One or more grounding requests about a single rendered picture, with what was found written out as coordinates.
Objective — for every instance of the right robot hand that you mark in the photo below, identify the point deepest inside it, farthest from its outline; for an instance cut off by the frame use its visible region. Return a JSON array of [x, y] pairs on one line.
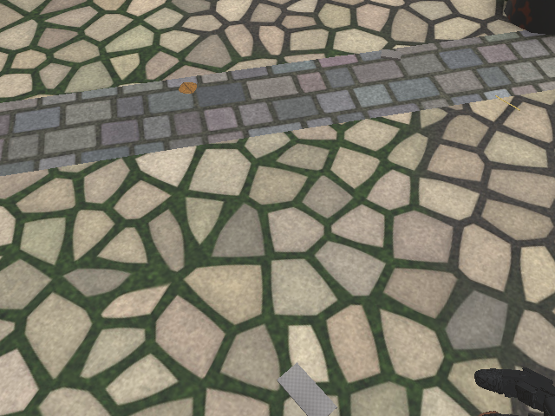
[[531, 388]]

